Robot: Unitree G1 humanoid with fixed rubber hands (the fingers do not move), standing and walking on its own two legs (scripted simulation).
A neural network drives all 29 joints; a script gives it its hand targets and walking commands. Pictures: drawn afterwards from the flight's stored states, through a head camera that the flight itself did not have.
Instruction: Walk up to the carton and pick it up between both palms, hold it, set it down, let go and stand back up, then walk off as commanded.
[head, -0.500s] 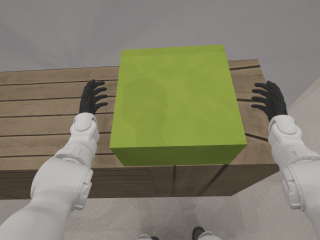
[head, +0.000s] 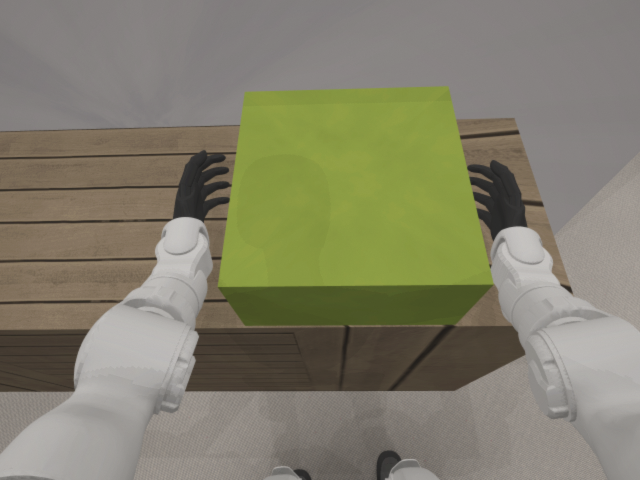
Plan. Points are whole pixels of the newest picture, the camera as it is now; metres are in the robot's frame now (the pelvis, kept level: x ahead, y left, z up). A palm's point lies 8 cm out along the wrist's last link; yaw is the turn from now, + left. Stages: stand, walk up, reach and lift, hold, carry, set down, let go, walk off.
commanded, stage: reach and lift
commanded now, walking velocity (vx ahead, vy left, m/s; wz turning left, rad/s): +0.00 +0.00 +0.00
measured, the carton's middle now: (347, 205) +0.48 -0.02 -0.02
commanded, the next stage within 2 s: none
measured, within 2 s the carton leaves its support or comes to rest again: leaves its support in 1.42 s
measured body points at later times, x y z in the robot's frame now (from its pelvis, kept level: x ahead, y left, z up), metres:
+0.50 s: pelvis +0.00 +0.00 +0.00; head +0.12 -0.01 +0.43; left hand +0.46 +0.18 +0.03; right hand +0.44 -0.22 +0.01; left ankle -0.01 +0.11 -0.71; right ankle +0.03 -0.13 -0.71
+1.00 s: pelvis +0.00 +0.00 +0.00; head +0.11 -0.02 +0.43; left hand +0.46 +0.17 +0.03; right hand +0.44 -0.22 +0.01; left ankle -0.01 +0.11 -0.71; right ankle +0.03 -0.13 -0.71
